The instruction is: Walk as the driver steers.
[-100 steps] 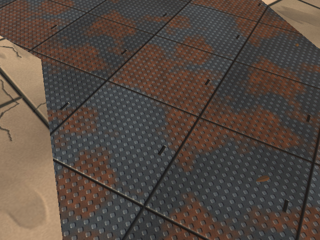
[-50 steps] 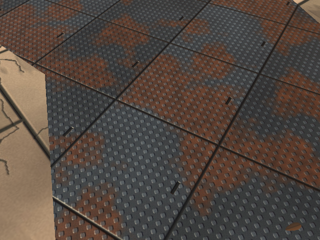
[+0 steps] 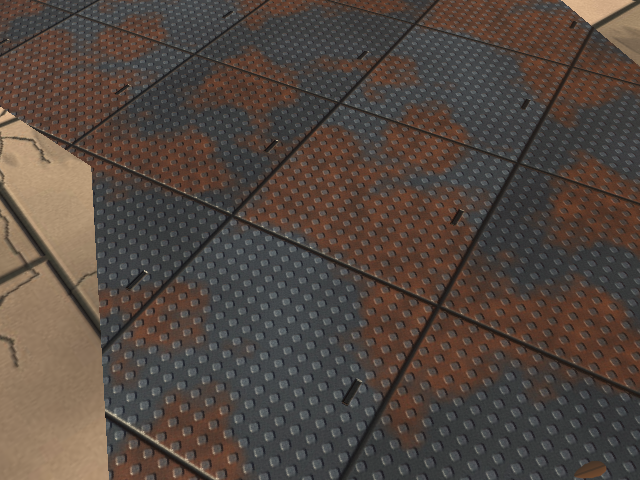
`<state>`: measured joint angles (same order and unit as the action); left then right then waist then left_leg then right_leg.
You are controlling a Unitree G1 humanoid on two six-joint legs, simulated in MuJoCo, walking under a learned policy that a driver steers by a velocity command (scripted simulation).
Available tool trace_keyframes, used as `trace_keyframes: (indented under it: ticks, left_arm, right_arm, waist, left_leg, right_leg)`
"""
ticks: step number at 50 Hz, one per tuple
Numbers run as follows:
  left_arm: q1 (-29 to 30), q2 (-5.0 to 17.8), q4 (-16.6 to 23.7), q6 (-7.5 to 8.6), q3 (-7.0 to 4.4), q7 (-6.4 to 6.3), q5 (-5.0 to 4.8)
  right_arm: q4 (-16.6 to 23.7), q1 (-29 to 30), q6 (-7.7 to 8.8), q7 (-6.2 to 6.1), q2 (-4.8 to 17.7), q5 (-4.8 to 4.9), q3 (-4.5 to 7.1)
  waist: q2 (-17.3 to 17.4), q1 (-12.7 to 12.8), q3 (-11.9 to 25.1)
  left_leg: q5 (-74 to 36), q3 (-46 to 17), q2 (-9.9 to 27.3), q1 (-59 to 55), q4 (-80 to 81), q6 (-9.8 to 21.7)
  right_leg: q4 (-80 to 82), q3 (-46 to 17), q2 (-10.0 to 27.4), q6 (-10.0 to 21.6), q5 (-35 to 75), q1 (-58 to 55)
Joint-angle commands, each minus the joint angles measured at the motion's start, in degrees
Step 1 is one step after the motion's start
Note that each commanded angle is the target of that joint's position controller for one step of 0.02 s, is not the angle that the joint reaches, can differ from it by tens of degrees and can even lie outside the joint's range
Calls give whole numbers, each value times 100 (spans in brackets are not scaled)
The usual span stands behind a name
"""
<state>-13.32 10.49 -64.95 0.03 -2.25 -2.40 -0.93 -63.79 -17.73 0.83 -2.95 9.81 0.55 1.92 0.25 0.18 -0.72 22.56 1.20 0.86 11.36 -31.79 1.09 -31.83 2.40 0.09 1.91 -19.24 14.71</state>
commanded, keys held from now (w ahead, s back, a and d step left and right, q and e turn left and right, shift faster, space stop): w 1.00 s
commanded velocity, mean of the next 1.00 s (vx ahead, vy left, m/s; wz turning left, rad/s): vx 0.42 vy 0.00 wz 0.00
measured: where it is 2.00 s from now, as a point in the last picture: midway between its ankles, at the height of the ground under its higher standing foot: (318, 270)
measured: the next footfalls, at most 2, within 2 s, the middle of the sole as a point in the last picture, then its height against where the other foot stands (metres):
right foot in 0.60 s outside the picture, level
left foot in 1.16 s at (272, 384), level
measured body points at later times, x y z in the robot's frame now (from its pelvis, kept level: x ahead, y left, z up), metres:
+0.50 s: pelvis +0.16 +0.02 +0.00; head +0.19 +0.03 +0.45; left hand +0.38 +0.24 -0.11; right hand +0.04 -0.20 -0.13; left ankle -0.01 +0.12 -0.73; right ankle +0.35 -0.12 -0.69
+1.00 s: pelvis +0.45 -0.01 +0.01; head +0.47 -0.01 +0.46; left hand +0.43 +0.25 -0.13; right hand +0.64 -0.25 -0.10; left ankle +0.65 +0.17 -0.67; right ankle +0.39 -0.10 -0.73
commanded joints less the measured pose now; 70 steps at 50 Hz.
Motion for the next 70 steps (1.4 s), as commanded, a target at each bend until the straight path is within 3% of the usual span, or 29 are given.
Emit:
trace_keyframes:
  ticks: [1,5,8,9,10,11,15,21,26,28,30,31,32,34,35,36,38,41,45,52,55,57,58,59,60,61,63,65,70]
  left_arm:
    - [-475,778,138,174,-169,8,-82]
    - [-674,1039,204,351,-270,67,-41]
    - [465,997,663,339,-245,115,-166]
    - [673,694,788,374,-172,144,-141]
    - [801,433,1041,504,-110,154,-137]
    - [970,601,1092,607,-141,160,-135]
    - [670,706,941,704,-205,302,-47]
    - [1945,232,1458,586,2,425,-52]
    - [2360,582,1797,585,-30,521,-113]
    - [1829,869,1732,611,-170,523,-94]
    - [-28,1329,1207,563,-432,445,-117]
    - [-1035,1831,1013,502,-546,363,-28]
    - [-1153,1803,955,494,-489,413,71]
    - [-138,1008,1084,555,-268,433,5]
    - [361,873,1171,631,-201,476,37]
    - [625,637,1164,688,-132,512,100]
    - [580,646,1042,713,-120,514,135]
    - [262,902,906,725,-145,394,114]
    - [-242,1071,856,652,-172,245,94]
    - [-1088,1194,661,517,-207,211,-11]
    - [-1080,1299,637,422,-264,185,-19]
    - [-805,1325,717,366,-266,183,-9]
    - [-754,1143,820,364,-188,182,46]
    - [-1402,510,919,463,1,235,65]
    - [-1354,525,852,630,26,272,2]
    - [-823,1081,996,724,-130,291,-157]
    - [-198,1096,1143,734,-165,228,-112]
    - [-402,893,1089,552,-204,189,-31]
    - [132,777,1292,408,-234,165,50]
  right_arm:
    - [278,-129,189,5,429,59,82]
    - [461,16,397,175,259,92,84]
    - [70,-989,439,161,254,104,143]
    - [-128,-1662,436,127,642,53,266]
    - [-199,-2306,477,174,1329,74,441]
    - [-131,-2201,573,205,1095,-43,335]
    - [225,-1218,575,318,472,-31,73]
    - [390,-1313,461,149,817,-94,66]
    - [286,-1465,496,141,995,31,179]
    - [323,-1306,445,137,1135,5,242]
    - [442,-1032,371,154,1145,-41,237]
    - [599,-1061,402,191,838,-159,130]
    - [542,-1785,557,292,-2,43,-72]
    - [858,-568,774,305,846,306,141]
    - [940,-285,768,242,854,250,155]
    - [955,-125,688,164,949,117,263]
    - [928,-538,514,138,625,88,244]
    - [1185,1,412,113,700,55,281]
    - [1493,930,444,176,720,-31,273]
    - [1911,2272,524,412,632,80,138]
    - [2019,2194,578,513,822,100,175]
    - [1735,1091,602,504,1178,79,359]
    - [1430,-31,600,457,1542,35,507]
    - [1245,-867,569,434,2154,-92,662]
    - [1215,-990,545,449,1814,-55,543]
    - [1270,-527,555,444,1445,-8,419]
    - [1460,420,555,452,1063,-46,289]
    - [1432,671,595,501,840,-121,230]
    - [1193,212,608,367,1138,-90,303]
  waist:
    - [-364,146,-786]
    - [-880,45,-537]
    - [-614,-669,-681]
    - [298,-845,-475]
    - [1836,-951,-341]
    - [1413,-841,-491]
    - [172,-213,-468]
    - [409,-397,-794]
    - [618,-260,-813]
    - [841,126,-257]
    - [924,1025,821]
    - [-105,1180,1701]
    - [-1694,629,2703]
    - [-771,587,1089]
    - [-16,303,619]
    - [147,92,378]
    - [-278,-195,254]
    - [-259,-223,-155]
    - [-173,25,-234]
    - [-267,497,-442]
    - [-441,287,-337]
    - [-534,-364,335]
    - [-364,-799,1104]
    - [907,-685,2109]
    - [1391,-705,2579]
    - [1081,-660,1771]
    - [299,-324,678]
    - [434,34,399]
    - [275,50,-5]
  left_leg:
    - [1468,-56,55,1440,189,359]
    - [415,96,53,1363,-1227,524]
    - [42,192,-77,-728,660,739]
    - [182,-862,600,-1604,1132,837]
    - [781,-3079,1860,-2208,2103,1416]
    - [523,-3926,2273,-2093,2193,1668]
    - [-1824,-1780,1503,-2034,2099,945]
    - [-2628,-457,949,-589,2602,825]
    - [-3418,-283,1315,-1340,2439,755]
    - [-5526,-165,1400,-1787,1597,611]
    - [-6197,80,1077,-940,-604,330]
    - [-3543,213,558,570,-2662,177]
    - [743,-471,-494,2276,-4714,-71]
    - [250,-800,135,3137,-5265,241]
    - [-279,-684,477,2812,-4868,266]
    - [-571,-634,685,2437,-4465,320]
    - [-685,-668,865,1972,-4110,305]
    - [-1046,-545,994,2450,-3342,129]
    - [-2346,-403,946,3005,-1851,-40]
    - [-2643,-66,499,2867,-50,7]
    - [-1999,-42,350,2526,259,234]
    - [-1855,252,-24,939,421,492]
    - [-2036,-107,306,-769,179,763]
    - [-1252,-2647,1865,-3276,353,1659]
    - [-807,-4419,2300,-3687,1338,1891]
    - [-665,-3661,2076,-3104,1388,1539]
    - [-1570,-2172,1642,-1272,1693,1253]
    - [-1872,-1523,1302,-319,2066,1126]
    - [-2405,-929,1218,-175,2495,1252]
  right_leg:
    - [1175,-1178,744,652,-2638,88]
    - [2119,-2970,1920,1265,-2793,162]
    - [1402,-1364,1010,592,-1834,1650]
    - [-119,-571,484,240,-1017,2383]
    - [-1944,326,-153,-32,-669,3410]
    - [-3132,-263,19,90,-1115,3990]
    - [-3633,-423,636,355,495,4256]
    - [-1026,228,292,21,1849,2654]
    - [26,182,143,329,1953,2098]
    - [34,312,-135,528,1663,1263]
    - [-29,195,-155,845,1670,-1286]
    - [-85,-1530,1200,1206,1209,-3073]
    - [1256,-4698,2457,2186,-159,-4296]
    - [1730,-3438,1929,1555,-167,-2696]
    - [1898,-2694,1750,1389,619,-1606]
    - [2015,-2104,1435,1176,1089,-860]
    - [2310,-1665,1295,1265,1138,-167]
    - [2651,-1281,1238,1327,1229,134]
    - [2655,-897,1109,1161,1738,-328]
    - [2271,-605,1255,957,1871,-1408]
    - [1820,-681,1524,818,2579,-1912]
    - [555,-390,1264,610,4399,-1828]
    - [-845,-140,960,418,4096,-996]
    - [-3260,156,82,-14,1905,1431]
    - [-4262,-695,-322,-10,-1249,2374]
    - [-4704,-919,61,123,-1061,2944]
    - [-4175,-612,605,180,-111,2728]
    - [-3632,-657,865,179,332,2031]
    - [-2426,-569,935,-54,1317,2574]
